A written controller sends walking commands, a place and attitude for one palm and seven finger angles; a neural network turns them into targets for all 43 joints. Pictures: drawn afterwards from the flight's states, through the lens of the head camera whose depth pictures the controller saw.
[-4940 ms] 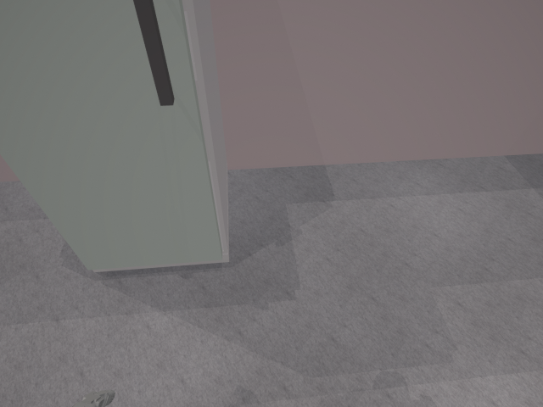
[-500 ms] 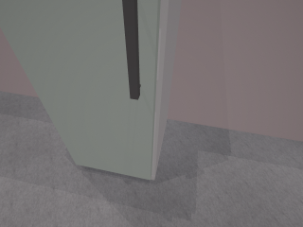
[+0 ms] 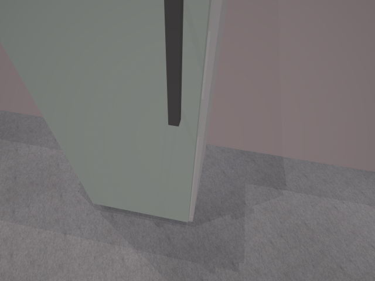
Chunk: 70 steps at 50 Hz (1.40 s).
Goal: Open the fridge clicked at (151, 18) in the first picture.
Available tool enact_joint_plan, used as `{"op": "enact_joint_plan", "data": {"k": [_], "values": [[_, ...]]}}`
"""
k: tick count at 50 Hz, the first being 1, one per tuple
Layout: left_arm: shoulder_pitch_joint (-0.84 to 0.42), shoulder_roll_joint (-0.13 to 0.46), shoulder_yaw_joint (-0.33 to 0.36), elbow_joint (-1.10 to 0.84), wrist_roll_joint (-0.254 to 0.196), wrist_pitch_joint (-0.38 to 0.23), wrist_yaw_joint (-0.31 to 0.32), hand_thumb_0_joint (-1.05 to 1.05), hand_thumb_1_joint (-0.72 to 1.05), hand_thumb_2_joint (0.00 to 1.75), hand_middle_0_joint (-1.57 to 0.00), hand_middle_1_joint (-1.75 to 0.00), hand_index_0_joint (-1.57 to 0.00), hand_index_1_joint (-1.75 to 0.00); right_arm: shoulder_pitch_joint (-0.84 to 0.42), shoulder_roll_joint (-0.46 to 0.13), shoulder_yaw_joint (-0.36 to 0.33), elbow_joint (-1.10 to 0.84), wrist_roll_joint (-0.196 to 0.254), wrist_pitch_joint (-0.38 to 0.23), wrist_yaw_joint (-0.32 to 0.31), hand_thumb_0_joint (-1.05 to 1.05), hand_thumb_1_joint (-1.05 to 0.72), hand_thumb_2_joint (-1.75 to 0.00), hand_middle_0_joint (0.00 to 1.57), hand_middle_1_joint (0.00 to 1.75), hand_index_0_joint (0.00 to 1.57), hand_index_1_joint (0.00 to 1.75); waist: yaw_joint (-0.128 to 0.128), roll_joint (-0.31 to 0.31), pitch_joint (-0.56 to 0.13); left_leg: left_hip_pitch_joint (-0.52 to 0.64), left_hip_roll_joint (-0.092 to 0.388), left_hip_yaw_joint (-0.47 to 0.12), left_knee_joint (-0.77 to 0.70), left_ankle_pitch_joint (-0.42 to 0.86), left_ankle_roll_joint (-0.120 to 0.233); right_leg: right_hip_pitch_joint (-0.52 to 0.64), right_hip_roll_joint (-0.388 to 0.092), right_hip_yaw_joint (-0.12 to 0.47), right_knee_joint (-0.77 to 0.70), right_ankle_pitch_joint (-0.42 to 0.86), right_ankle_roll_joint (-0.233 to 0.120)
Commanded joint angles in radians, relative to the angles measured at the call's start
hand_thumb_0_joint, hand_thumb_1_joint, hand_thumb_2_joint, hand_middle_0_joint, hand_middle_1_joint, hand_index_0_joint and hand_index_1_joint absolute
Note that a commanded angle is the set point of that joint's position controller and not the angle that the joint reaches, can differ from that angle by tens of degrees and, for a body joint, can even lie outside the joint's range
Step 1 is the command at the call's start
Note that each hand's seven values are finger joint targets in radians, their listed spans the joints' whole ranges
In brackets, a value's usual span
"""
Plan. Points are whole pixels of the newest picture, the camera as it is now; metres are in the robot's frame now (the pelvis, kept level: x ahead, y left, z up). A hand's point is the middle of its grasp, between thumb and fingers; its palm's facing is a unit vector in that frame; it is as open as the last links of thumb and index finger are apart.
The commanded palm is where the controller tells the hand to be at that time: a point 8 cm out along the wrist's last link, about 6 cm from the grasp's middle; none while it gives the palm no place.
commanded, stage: come to a stop and stand still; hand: right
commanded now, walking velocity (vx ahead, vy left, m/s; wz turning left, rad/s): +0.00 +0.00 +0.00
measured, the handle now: (176, 66) +0.51 +0.07 +0.22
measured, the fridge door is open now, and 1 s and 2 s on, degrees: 0 0 0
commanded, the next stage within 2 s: look again from close up in 0.34 s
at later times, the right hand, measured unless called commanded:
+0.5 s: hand out of the picture -0.03 -0.14 -0.18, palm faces +0.03 +0.98 -0.18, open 7.4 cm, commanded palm none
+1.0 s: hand out of the picture -0.02 -0.24 -0.19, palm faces +0.01 +0.99 -0.17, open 7.4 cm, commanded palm none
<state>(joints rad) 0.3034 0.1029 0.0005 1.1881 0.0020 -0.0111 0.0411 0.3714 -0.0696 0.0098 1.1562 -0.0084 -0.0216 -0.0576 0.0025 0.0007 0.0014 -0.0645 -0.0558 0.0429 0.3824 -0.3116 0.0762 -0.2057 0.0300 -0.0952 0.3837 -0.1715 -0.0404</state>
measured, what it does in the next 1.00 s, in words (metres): shifts its weight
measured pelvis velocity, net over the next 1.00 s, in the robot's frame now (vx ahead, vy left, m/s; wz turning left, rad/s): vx -0.03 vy -0.07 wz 0.02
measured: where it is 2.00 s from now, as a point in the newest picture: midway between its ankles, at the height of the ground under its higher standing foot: outside the picture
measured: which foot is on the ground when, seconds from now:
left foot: down 0.00-1.00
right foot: down 0.00-1.00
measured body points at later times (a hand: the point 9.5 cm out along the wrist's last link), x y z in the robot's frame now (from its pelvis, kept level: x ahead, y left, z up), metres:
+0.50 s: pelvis +0.01 +0.01 +0.00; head +0.03 +0.01 +0.45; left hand +0.00 +0.22 -0.17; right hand -0.03 -0.19 -0.16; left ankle -0.06 +0.06 -0.74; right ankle +0.02 -0.09 -0.73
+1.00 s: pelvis -0.03 -0.07 -0.01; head -0.05 -0.09 +0.44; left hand -0.01 +0.17 -0.15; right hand -0.02 -0.29 -0.17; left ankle -0.07 +0.06 -0.74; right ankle +0.01 -0.09 -0.74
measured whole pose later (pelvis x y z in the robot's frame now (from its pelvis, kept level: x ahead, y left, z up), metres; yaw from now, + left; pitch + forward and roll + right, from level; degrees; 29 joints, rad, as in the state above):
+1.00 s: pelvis -0.03 -0.07 -0.01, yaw +1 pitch -1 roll +2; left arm 0.30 0.17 -0.01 1.01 0.01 -0.01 0.02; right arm 0.35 -0.19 0.00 0.99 -0.03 0.01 -0.04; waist -0.01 0.03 -0.03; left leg -0.17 -0.01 0.02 0.48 -0.31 0.02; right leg -0.28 0.10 -0.07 0.45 -0.17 -0.14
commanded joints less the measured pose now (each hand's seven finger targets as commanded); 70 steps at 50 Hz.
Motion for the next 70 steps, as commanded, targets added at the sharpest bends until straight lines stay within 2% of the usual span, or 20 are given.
{"op": "enact_joint_plan", "data": {"k": [1, 14, 21, 22, 23, 24, 26, 28, 31, 32, 35, 36, 39, 42, 47, 52, 56, 60, 65, 70], "values": [[0.076, 0.06, 0.005, -0.014, 0.004, -0.003, 0.01, 0.0, 0.9, 0.9, -0.2, -0.3, -0.2, -0.3, 0.114, -0.078, -0.01, -0.004, 0.002, -0.006, -0.011, 0.0, -0.9, -0.9, 0.2, 0.3, 0.2, 0.3, 0.001, 0.041, 0.099, -0.118, 0.181, -0.132, -0.085, 0.343, -0.071, 0.057, -0.129, 0.117, -0.024, 0.142, 0.0], [0.057, 0.065, 0.004, -0.016, 0.003, 0.002, 0.019, 0.0, 0.9, 0.9, -0.2, -0.3, -0.2, -0.3, 0.106, -0.107, -0.021, -0.013, 0.003, 0.002, -0.016, 0.0, -0.9, -0.9, 0.2, 0.3, 0.2, 0.3, -0.004, 0.036, 0.075, -0.035, 0.19, -0.125, -0.07, 0.564, -0.112, 0.053, -0.122, 0.082, 0.017, 0.158, 0.009], [0.053, 0.071, 0.003, -0.015, 0.003, 0.005, 0.02, 0.0, 0.9, 0.9, -0.2, -0.3, -0.2, -0.3, 0.099, -0.105, -0.019, -0.009, 0.004, 0.006, -0.014, 0.0, -0.9, -0.9, 0.2, 0.3, 0.2, 0.3, -0.004, 0.03, 0.11, -0.063, 0.182, -0.128, -0.086, 0.473, -0.103, 0.068, -0.128, 0.096, 0.004, 0.15, 0.006], [-0.021, 0.109, 0.001, -0.115, 0.002, -0.024, 0.003, 0.0, 0.9, 0.9, -0.2, -0.3, -0.2, -0.3, 0.141, -0.147, -0.016, -0.021, -0.019, -0.038, -0.043, 0.0, -0.9, -0.9, 0.2, 0.3, 0.2, 0.3, -0.013, 0.117, 0.166, -0.167, 0.215, -0.195, -0.074, 1.075, -0.188, -0.027, -0.09, 0.013, 0.263, 0.084, 0.032], [-0.023, 0.078, -0.001, -0.165, 0.003, -0.012, -0.001, 0.0, 0.9, 0.9, -0.2, -0.3, -0.2, -0.3, 0.15, -0.178, -0.029, -0.036, -0.019, -0.058, -0.041, 0.0, -0.9, -0.9, 0.2, 0.3, 0.2, 0.3, 0.009, 0.116, 0.158, -0.028, 0.271, -0.184, 0.006, 1.458, -0.195, -0.158, -0.027, 0.014, 0.314, -0.184, 0.036], [0.045, 0.063, 0.013, -0.149, 0.008, -0.01, 0.007, 0.0, 0.9, 0.9, -0.2, -0.3, -0.2, -0.3, 0.14, -0.186, -0.034, -0.064, -0.019, -0.053, -0.037, 0.0, -0.9, -0.9, 0.2, 0.3, 0.2, 0.3, 0.026, 0.144, 0.051, 0.067, 0.28, -0.151, 0.082, 1.575, -0.181, -0.155, -0.013, 0.041, 0.317, -0.211, 0.009], [0.084, 0.09, 0.017, -0.167, 0.002, -0.017, 0.007, 0.0, 0.9, 0.9, -0.2, -0.3, -0.2, -0.3, 0.092, -0.198, -0.039, -0.114, -0.009, -0.05, -0.031, 0.0, -0.9, -0.9, 0.2, 0.3, 0.2, 0.3, 0.036, 0.111, -0.12, 0.153, 0.242, -0.12, 0.147, 1.414, -0.073, -0.121, -0.012, 0.046, 0.269, -0.148, -0.004], [0.085, 0.085, 0.019, -0.175, 0.003, -0.02, 0.003, 0.0, 0.9, 0.9, -0.2, -0.3, -0.2, -0.3, 0.05, -0.197, -0.037, -0.157, -0.003, -0.041, -0.021, 0.0, -0.9, -0.9, 0.2, 0.3, 0.2, 0.3, 0.042, 0.035, -0.13, 0.082, 0.225, -0.12, 0.168, 1.092, -0.002, -0.032, -0.015, 0.048, 0.164, -0.031, 0.001], [0.039, 0.106, 0.015, -0.201, 0.007, -0.014, 0.008, 0.0, 0.9, 0.9, -0.2, -0.3, -0.2, -0.3, 0.062, -0.154, -0.027, -0.16, -0.002, -0.014, -0.009, 0.0, -0.9, -0.9, 0.2, 0.3, 0.2, 0.3, 0.0, -0.033, 0.031, -0.112, 0.16, -0.137, 0.068, 0.433, -0.022, -0.031, -0.113, 0.158, 0.1, 0.127, -0.03], [0.029, 0.114, 0.011, -0.21, 0.008, -0.012, 0.007, 0.0, 0.9, 0.9, -0.2, -0.3, -0.2, -0.3, 0.083, -0.149, -0.026, -0.158, -0.006, -0.009, -0.01, 0.0, -0.9, -0.9, 0.2, 0.3, 0.2, 0.3, -0.012, -0.012, 0.097, -0.143, 0.153, -0.154, 0.015, 0.292, -0.021, -0.077, -0.121, 0.172, 0.094, 0.073, -0.033], [0.03, 0.117, 0.001, -0.211, 0.01, -0.021, 0.005, 0.0, 0.9, 0.9, -0.2, -0.3, -0.2, -0.3, 0.092, -0.168, -0.021, -0.148, -0.007, -0.004, -0.007, 0.0, -0.9, -0.9, 0.2, 0.3, 0.2, 0.3, -0.015, -0.052, 0.073, -0.114, 0.145, -0.147, 0.044, 0.311, -0.013, -0.062, -0.111, 0.21, 0.082, 0.199, -0.047], [0.028, 0.135, 0.004, -0.212, 0.009, -0.018, 0.006, 0.0, 0.9, 0.9, -0.2, -0.3, -0.2, -0.3, 0.079, -0.171, -0.02, -0.154, -0.003, -0.001, -0.007, 0.0, -0.9, -0.9, 0.2, 0.3, 0.2, 0.3, -0.015, -0.001, 0.069, -0.115, 0.134, -0.141, 0.032, 0.22, -0.012, -0.07, -0.125, 0.226, 0.071, 0.147, -0.051], [0.025, 0.161, 0.011, -0.221, 0.013, -0.018, 0.0, 0.0, 0.9, 0.9, -0.2, -0.3, -0.2, -0.3, 0.06, -0.171, -0.018, -0.176, -0.008, 0.008, -0.001, 0.0, -0.9, -0.9, 0.2, 0.3, 0.2, 0.3, -0.016, 0.009, 0.116, -0.148, 0.12, -0.127, 0.011, 0.032, -0.005, -0.119, -0.134, 0.269, -0.004, -0.033, -0.056], [0.021, 0.191, 0.018, -0.231, 0.019, -0.015, -0.003, 0.0, 0.9, 0.9, -0.2, -0.3, -0.2, -0.3, 0.046, -0.182, -0.021, -0.192, -0.012, 0.02, 0.005, 0.0, -0.9, -0.9, 0.2, 0.3, 0.2, 0.3, -0.013, -0.033, 0.144, -0.169, 0.098, -0.097, 0.045, -0.027, -0.009, -0.155, -0.162, 0.345, -0.119, -0.248, -0.062], [-0.005, 0.221, 0.026, -0.246, 0.016, -0.014, -0.007, 0.0, 0.9, 0.9, -0.2, -0.3, -0.2, -0.3, 0.075, -0.189, -0.023, -0.19, -0.02, 0.027, 0.014, 0.0, -0.9, -0.9, 0.2, 0.3, 0.2, 0.3, -0.028, -0.032, 0.093, -0.142, 0.086, -0.065, 0.083, -0.03, -0.02, -0.17, -0.185, 0.385, -0.204, -0.38, -0.067], [-0.005, 0.231, 0.032, -0.235, 0.013, -0.013, -0.007, 0.0, 0.9, 0.9, -0.2, -0.3, -0.2, -0.3, 0.105, -0.193, -0.024, -0.169, -0.02, 0.031, 0.017, 0.0, -0.9, -0.9, 0.2, 0.3, 0.2, 0.3, -0.027, -0.05, 0.053, -0.161, 0.084, -0.054, 0.088, -0.041, -0.021, -0.111, -0.179, 0.382, -0.243, -0.376, 0.002], [-0.005, 0.224, 0.031, -0.215, 0.011, -0.008, -0.007, 0.0, 0.9, 0.9, -0.2, -0.3, -0.2, -0.3, 0.141, -0.187, -0.021, -0.14, -0.021, 0.032, 0.016, 0.0, -0.9, -0.9, 0.2, 0.3, 0.2, 0.3, -0.03, -0.009, 0.06, -0.156, 0.092, -0.056, 0.066, -0.03, -0.022, -0.104, -0.178, 0.359, -0.252, -0.351, -0.001], [0.005, 0.216, 0.028, -0.191, 0.008, -0.008, -0.005, 0.0, 0.9, 0.9, -0.2, -0.3, -0.2, -0.3, 0.177, -0.177, -0.019, -0.11, -0.019, 0.031, 0.013, 0.0, -0.9, -0.9, 0.2, 0.3, 0.2, 0.3, -0.026, -0.006, 0.044, -0.171, 0.1, -0.058, 0.053, -0.017, -0.025, -0.049, -0.173, 0.351, -0.259, -0.295, 0.051], [0.015, 0.2, 0.024, -0.165, 0.007, -0.007, -0.005, 0.0, 0.9, 0.9, -0.2, -0.3, -0.2, -0.3, 0.198, -0.162, -0.013, -0.081, -0.019, 0.027, 0.01, 0.0, -0.9, -0.9, 0.2, 0.3, 0.2, 0.3, -0.022, 0.017, 0.057, -0.184, 0.113, -0.07, 0.035, 0.006, -0.031, -0.029, -0.17, 0.339, -0.252, -0.262, 0.029], [0.019, 0.198, 0.025, -0.145, 0.003, -0.002, -0.002, 0.0, 0.9, 0.9, -0.2, -0.3, -0.2, -0.3, 0.24, -0.152, -0.012, -0.053, -0.019, 0.034, 0.004, 0.0, -0.9, -0.9, 0.2, 0.3, 0.2, 0.3, -0.027, -0.016, 0.076, -0.191, 0.102, -0.053, 0.062, -0.015, -0.037, -0.035, -0.171, 0.35, -0.293, -0.283, 0.069]]}}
